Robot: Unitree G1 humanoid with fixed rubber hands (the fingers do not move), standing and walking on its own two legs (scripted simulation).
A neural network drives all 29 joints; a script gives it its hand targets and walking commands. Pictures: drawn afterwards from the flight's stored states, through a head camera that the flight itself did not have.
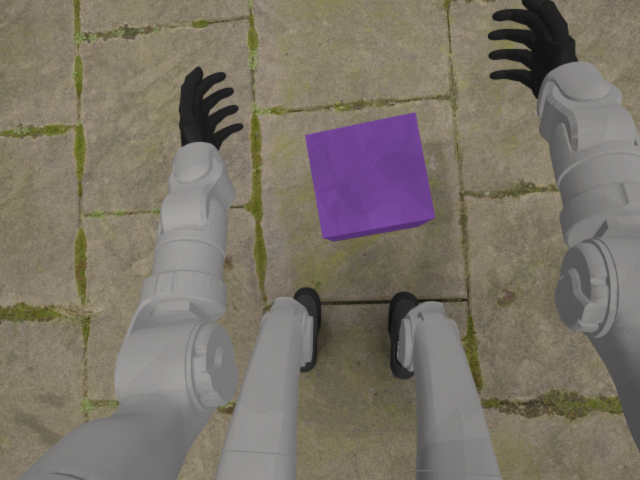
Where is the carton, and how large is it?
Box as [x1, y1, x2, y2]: [305, 112, 434, 240]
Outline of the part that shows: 414,112 305,135 322,237 330,240 339,240 413,227 434,217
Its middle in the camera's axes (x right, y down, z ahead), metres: +0.10 -0.11 +0.85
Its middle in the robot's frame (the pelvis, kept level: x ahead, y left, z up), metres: +0.48 -0.01 -0.51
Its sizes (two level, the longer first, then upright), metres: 0.210 0.200 0.250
